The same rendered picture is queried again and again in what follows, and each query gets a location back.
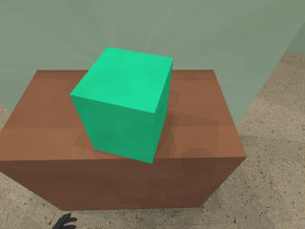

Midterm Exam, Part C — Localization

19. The carton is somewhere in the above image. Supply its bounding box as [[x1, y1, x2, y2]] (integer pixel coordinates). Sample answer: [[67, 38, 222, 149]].
[[70, 47, 173, 164]]

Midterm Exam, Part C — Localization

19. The pedestal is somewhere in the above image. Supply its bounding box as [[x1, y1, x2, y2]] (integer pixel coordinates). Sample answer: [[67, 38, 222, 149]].
[[0, 70, 247, 211]]

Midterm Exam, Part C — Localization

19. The robot left hand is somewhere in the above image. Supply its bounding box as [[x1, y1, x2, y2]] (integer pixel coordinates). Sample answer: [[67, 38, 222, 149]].
[[52, 213, 77, 229]]

